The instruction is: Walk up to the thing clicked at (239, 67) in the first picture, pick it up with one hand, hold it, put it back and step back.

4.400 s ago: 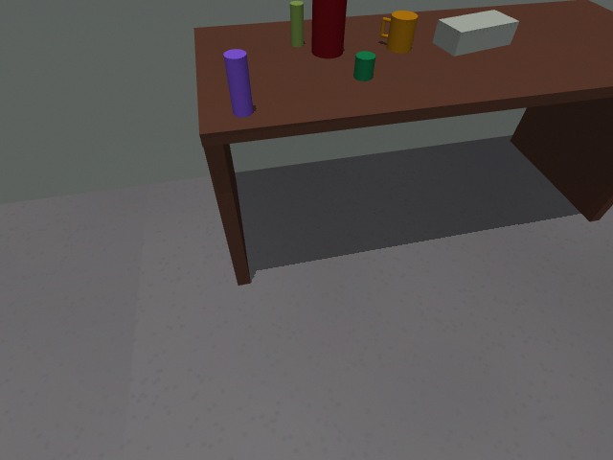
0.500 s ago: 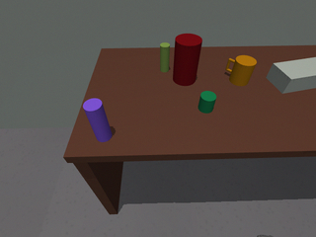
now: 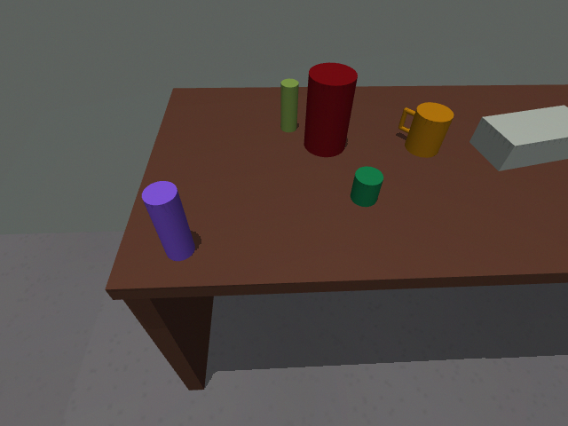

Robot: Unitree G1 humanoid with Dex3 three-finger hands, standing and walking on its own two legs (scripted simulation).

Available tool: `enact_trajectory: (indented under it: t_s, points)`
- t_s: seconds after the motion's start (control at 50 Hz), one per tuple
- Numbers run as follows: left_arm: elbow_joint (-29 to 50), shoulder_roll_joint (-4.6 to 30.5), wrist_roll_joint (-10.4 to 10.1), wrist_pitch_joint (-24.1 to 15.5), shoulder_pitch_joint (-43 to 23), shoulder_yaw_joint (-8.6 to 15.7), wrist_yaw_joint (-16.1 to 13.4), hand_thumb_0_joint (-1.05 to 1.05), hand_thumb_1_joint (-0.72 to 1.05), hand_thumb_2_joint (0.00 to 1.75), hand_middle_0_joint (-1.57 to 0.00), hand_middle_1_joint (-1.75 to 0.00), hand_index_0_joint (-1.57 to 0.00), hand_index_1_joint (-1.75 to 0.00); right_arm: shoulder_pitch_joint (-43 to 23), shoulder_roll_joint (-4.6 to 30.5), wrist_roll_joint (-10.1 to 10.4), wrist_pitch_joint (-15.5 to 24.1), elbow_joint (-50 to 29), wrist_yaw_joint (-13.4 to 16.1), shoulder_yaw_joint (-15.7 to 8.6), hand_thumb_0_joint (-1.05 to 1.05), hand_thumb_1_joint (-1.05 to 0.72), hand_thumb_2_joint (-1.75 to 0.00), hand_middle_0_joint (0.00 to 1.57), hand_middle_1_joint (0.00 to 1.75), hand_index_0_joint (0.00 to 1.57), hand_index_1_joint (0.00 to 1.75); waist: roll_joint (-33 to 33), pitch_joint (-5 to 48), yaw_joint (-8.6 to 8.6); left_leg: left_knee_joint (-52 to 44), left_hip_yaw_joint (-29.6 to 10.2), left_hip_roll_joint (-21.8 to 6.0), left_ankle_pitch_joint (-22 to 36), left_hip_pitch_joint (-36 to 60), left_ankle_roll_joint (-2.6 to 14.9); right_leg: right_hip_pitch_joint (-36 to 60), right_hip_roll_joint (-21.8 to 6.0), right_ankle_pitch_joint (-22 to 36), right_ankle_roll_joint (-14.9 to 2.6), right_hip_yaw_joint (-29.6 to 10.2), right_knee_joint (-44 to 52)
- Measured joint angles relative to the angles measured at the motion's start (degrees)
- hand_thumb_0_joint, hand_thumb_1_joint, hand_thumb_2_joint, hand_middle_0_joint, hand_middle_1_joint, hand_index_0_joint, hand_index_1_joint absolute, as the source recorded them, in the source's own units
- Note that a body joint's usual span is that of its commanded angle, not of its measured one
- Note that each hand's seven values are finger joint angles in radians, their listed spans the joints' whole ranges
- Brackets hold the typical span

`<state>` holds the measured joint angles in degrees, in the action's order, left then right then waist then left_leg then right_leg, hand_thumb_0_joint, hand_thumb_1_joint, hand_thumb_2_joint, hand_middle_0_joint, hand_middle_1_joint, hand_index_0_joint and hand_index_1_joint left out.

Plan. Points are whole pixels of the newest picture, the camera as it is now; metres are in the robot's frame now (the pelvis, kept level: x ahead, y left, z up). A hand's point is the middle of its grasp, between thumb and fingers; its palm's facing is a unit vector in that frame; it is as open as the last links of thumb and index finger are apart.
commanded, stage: stand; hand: left
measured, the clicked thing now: (171, 223) +0.44 +0.20 +0.02
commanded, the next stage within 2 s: none
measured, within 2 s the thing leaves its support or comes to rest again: neither
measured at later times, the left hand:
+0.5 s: hand out of the picture +0.08 +0.25 -0.16, palm faces -0.02 -0.94 -0.35, open 7.4 cm
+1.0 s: hand out of the picture +0.08 +0.25 -0.16, palm faces -0.02 -0.94 -0.35, open 7.4 cm
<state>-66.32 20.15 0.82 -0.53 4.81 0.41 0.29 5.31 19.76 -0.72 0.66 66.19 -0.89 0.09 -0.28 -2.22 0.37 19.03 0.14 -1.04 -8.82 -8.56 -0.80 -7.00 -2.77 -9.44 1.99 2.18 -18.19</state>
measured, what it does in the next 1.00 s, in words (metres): stands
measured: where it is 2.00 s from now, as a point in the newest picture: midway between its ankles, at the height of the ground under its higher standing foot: outside the picture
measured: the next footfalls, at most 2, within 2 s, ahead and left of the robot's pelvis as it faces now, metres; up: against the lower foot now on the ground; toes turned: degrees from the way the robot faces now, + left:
none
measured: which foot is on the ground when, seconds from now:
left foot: down 0.00-1.00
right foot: down 0.00-1.00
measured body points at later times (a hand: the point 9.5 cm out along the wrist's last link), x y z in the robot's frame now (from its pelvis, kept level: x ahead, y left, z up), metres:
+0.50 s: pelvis +0.01 +0.00 +0.00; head +0.01 -0.01 +0.45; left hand +0.08 +0.30 -0.13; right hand +0.09 -0.30 -0.13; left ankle +0.02 +0.13 -0.75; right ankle +0.00 -0.14 -0.75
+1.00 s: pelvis +0.01 -0.01 +0.00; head +0.02 -0.01 +0.45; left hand +0.08 +0.29 -0.13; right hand +0.09 -0.31 -0.13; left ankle +0.02 +0.13 -0.75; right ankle +0.00 -0.14 -0.75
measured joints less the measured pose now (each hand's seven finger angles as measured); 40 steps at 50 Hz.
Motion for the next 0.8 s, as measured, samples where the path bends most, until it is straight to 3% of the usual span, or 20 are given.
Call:
enact_trajectory:
  t_s: [0.8]
  points:
    - [1.0,0.1,-0.1,0.3,1.9,-0.3,0.0,0.01,0.90,0.90,-0.20,-0.30,-0.20,-0.30,0.7,0.6,0.1,-0.1,-0.8,0.2,0.5,0.01,-0.90,-0.90,0.20,0.30,0.21,0.30,0.8,-0.1,-0.33,-0.5,-0.5,-0.6,-0.5,1.0,-0.69,0.9,0.6,-0.8,-0.65,0.5,0.0]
